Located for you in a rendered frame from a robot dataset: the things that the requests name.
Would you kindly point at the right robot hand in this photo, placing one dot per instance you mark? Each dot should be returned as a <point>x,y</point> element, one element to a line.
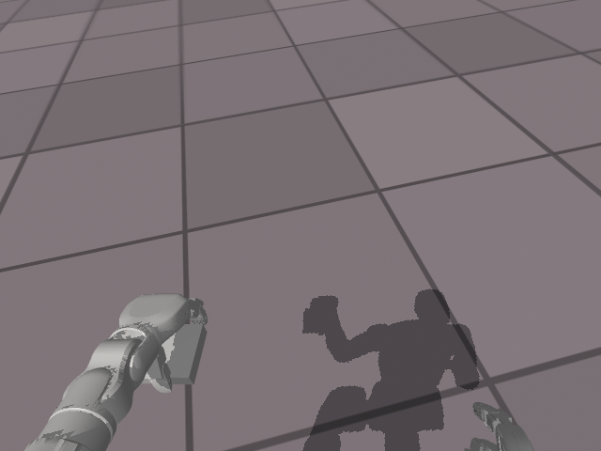
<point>509,437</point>

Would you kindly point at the left robot hand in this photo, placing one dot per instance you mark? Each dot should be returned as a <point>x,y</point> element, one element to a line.
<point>163,315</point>

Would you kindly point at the left robot arm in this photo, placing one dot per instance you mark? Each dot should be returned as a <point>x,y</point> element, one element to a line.
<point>99,398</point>

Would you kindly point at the small box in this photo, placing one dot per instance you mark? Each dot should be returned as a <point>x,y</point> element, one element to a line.
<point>183,352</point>

